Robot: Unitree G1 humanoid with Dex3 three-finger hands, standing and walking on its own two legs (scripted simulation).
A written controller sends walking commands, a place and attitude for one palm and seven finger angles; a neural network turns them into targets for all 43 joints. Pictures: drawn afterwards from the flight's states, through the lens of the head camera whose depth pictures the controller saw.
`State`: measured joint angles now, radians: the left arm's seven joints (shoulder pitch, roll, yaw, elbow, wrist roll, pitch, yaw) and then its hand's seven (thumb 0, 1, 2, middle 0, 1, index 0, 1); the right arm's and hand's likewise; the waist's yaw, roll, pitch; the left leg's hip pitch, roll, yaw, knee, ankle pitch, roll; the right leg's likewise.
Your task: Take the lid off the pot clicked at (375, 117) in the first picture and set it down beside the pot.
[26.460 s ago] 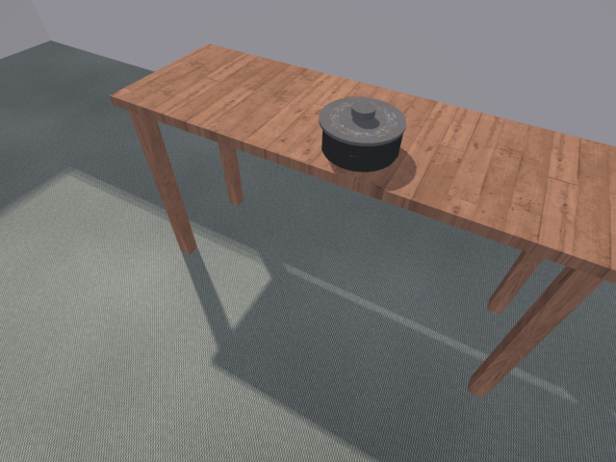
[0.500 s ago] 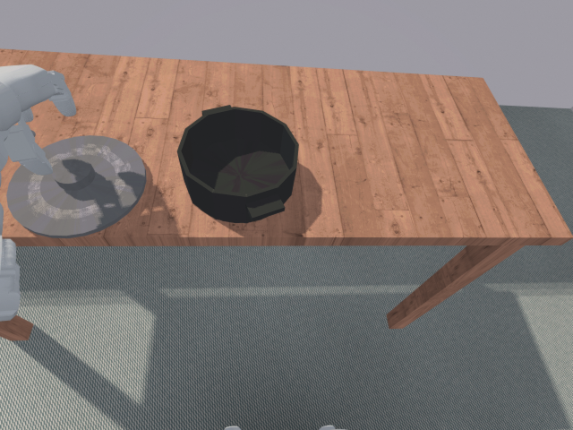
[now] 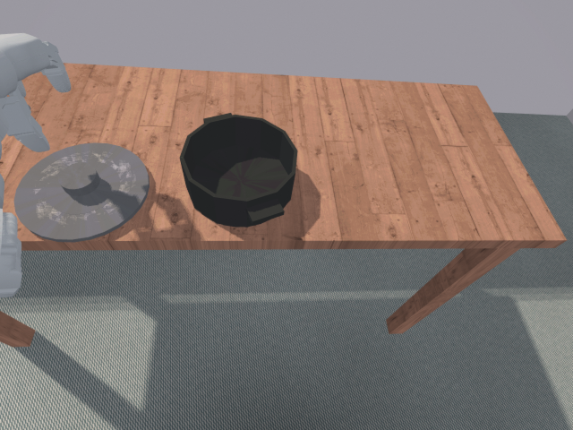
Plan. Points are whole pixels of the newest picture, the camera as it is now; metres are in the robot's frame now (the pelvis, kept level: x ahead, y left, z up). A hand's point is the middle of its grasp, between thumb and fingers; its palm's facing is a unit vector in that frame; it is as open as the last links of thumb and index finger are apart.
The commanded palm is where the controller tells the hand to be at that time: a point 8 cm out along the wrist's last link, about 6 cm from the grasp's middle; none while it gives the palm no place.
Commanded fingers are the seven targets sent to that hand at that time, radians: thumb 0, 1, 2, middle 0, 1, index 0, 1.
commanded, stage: raise the empty hand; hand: left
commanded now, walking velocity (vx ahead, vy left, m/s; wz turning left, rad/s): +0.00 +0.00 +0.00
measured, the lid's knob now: (79, 179) +0.51 +0.29 +0.00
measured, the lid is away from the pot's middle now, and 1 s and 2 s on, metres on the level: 0.26 0.26 0.26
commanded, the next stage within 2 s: draw the hand back to the body in 0.10 s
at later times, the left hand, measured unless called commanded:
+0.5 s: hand (15, 121) +0.48 +0.30 +0.15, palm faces -0.36 -0.09 -0.93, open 11.0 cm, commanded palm +0.46 +0.29 +0.22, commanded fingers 0.00 0.04 0.53 -0.31 -0.93 -0.31 -0.93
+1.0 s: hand (57, 111) +0.43 +0.22 +0.20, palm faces +0.31 -0.92 -0.24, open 10.7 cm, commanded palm +0.37 +0.27 +0.21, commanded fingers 0.00 0.28 0.63 -0.28 -0.76 -0.28 -0.76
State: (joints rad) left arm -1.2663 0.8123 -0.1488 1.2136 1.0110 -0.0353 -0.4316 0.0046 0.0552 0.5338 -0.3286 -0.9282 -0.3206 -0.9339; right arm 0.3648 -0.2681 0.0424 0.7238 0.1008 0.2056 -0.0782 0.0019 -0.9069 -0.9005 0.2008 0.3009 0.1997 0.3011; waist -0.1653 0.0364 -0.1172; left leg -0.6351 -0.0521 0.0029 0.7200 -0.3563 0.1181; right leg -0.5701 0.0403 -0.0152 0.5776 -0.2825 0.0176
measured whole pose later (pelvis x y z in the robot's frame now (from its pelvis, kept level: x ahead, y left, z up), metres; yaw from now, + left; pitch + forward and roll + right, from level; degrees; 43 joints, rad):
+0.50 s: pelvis +0.00 -0.01 +0.01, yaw +1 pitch +14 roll -4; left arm -1.08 0.83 -0.08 1.03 0.98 -0.06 -0.45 0.00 0.06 0.53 -0.33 -0.93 -0.32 -0.93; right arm 0.33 -0.27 0.03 0.67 0.09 0.26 -0.05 0.00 -0.91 -0.90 0.20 0.30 0.20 0.30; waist -0.14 0.04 -0.10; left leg -0.57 -0.06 0.00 0.67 -0.34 0.11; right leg -0.51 0.04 -0.02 0.55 -0.28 0.02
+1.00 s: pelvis +0.01 -0.03 +0.02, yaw +0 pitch +3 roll -2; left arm -0.61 0.49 0.26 0.58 -0.01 -0.07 0.02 0.00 0.11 0.56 -0.32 -0.88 -0.31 -0.89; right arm 0.26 -0.23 0.08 0.62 0.05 0.04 -0.05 0.01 -0.91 -0.90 0.20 0.30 0.20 0.30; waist -0.04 0.00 -0.01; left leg -0.24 -0.05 0.00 0.48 -0.28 0.07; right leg -0.21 0.04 0.00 0.40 -0.24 -0.01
